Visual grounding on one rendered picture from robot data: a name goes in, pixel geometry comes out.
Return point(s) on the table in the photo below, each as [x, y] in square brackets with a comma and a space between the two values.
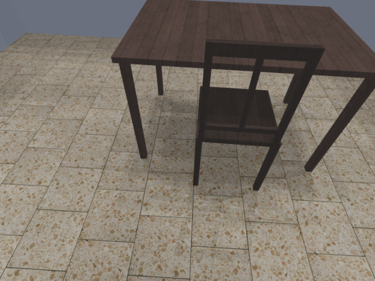
[174, 32]

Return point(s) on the chair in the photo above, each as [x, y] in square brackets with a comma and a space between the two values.
[245, 116]

